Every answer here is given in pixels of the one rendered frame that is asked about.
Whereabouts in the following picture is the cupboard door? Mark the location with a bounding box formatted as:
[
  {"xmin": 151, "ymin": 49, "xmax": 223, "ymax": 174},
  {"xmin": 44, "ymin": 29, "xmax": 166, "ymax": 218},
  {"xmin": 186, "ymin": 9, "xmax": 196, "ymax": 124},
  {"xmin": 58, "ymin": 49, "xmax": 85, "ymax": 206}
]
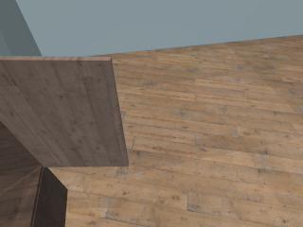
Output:
[{"xmin": 0, "ymin": 56, "xmax": 129, "ymax": 167}]

